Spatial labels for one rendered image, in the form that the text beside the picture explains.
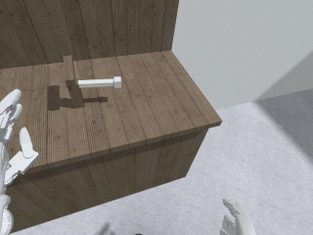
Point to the left robot hand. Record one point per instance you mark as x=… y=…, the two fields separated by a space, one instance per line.
x=10 y=111

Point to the robot left forearm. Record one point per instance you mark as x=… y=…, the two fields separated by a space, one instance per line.
x=6 y=217

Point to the tap lever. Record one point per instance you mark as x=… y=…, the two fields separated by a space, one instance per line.
x=116 y=82

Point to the right robot hand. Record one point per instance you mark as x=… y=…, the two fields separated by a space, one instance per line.
x=241 y=225

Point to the counter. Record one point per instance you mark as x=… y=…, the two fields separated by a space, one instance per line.
x=96 y=144

